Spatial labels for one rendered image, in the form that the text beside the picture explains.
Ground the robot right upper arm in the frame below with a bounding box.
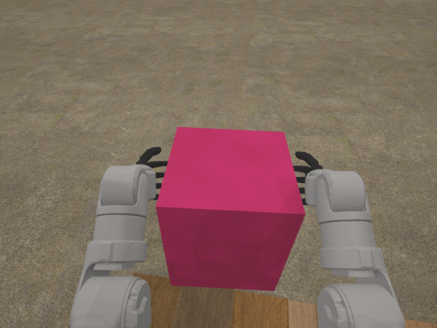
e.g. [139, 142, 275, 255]
[318, 284, 405, 328]

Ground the left robot forearm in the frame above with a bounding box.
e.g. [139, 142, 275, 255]
[70, 164, 156, 328]

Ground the carton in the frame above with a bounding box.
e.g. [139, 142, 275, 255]
[156, 127, 305, 291]

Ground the right robot hand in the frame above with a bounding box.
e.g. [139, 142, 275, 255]
[293, 152, 323, 205]

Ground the right robot forearm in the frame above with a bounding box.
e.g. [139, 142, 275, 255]
[305, 169, 406, 328]

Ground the robot left upper arm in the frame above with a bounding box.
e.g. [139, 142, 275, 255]
[71, 276, 152, 328]

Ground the left robot hand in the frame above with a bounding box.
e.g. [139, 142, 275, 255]
[136, 147, 168, 200]

